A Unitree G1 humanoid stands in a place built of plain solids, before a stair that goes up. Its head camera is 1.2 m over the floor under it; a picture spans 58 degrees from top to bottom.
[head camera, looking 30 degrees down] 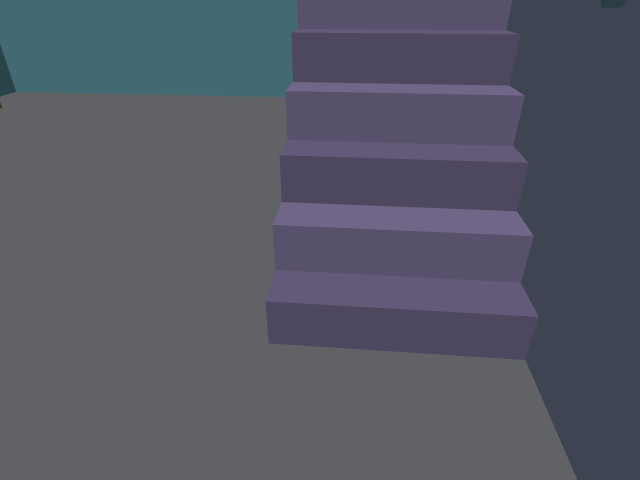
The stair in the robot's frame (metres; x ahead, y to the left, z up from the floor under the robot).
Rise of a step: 0.21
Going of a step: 0.21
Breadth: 0.97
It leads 5 degrees to the right of straight ahead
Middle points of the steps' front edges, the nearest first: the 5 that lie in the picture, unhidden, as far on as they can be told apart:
1.22 -0.28 0.21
1.43 -0.30 0.42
1.64 -0.32 0.62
1.85 -0.34 0.83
2.05 -0.36 1.04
